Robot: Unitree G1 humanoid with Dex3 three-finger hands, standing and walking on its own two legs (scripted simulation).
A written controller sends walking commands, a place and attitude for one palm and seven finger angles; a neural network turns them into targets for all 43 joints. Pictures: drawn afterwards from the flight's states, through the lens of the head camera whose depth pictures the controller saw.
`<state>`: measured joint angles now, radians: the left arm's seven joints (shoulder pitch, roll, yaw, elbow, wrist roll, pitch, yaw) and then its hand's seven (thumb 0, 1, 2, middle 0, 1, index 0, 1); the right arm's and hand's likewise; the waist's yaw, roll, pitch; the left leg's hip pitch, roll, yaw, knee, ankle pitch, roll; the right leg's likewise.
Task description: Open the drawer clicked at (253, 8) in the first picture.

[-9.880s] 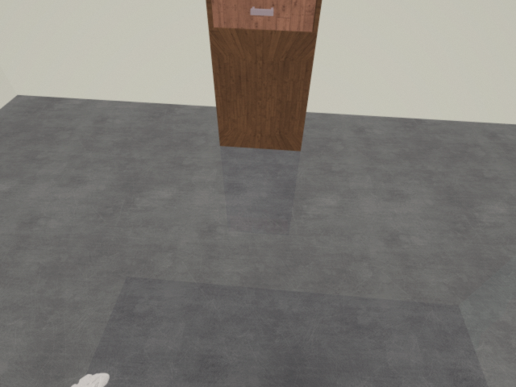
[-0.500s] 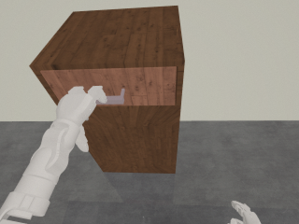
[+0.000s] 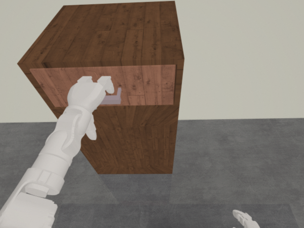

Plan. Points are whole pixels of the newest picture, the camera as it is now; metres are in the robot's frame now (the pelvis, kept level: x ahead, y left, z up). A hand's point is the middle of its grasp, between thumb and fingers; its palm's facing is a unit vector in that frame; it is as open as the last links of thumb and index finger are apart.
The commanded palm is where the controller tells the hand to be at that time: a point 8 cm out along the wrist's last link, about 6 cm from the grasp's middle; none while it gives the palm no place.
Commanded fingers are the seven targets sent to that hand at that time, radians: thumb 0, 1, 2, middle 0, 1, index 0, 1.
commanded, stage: move the hooked fingers above the handle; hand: left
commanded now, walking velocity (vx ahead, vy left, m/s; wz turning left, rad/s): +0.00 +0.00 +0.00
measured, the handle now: (106, 95) +0.51 +0.20 +0.03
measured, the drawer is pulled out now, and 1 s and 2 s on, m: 0.00 0.00 0.00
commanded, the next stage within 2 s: none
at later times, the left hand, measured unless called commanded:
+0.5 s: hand (107, 91) +0.47 +0.17 +0.09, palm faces +0.05 -0.05 -1.00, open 13.8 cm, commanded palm +0.44 +0.21 +0.15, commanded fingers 0.00 -0.50 0.30 -0.30 -1.20 -0.30 -1.20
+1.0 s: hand (100, 97) +0.44 +0.18 +0.09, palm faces +0.05 -0.05 -1.00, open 13.8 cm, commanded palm +0.43 +0.21 +0.15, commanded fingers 0.00 -0.50 0.30 -0.30 -1.20 -0.30 -1.20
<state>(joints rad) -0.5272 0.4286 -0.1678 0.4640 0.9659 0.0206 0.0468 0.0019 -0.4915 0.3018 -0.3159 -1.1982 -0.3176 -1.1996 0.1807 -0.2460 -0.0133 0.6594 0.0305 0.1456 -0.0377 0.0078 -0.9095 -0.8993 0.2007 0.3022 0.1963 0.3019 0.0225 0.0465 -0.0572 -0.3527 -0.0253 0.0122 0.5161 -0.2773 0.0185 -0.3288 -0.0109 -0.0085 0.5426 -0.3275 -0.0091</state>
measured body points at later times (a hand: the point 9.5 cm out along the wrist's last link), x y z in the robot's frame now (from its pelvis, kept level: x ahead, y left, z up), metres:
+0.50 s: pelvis -0.01 -0.01 -0.01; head +0.05 -0.03 +0.44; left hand +0.46 +0.17 +0.15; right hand +0.04 -0.28 -0.14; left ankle -0.01 +0.11 -0.73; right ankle -0.04 -0.11 -0.73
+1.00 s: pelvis -0.01 +0.00 -0.01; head +0.03 -0.01 +0.44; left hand +0.43 +0.19 +0.15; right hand +0.09 -0.27 -0.13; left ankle -0.01 +0.11 -0.73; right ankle -0.04 -0.11 -0.73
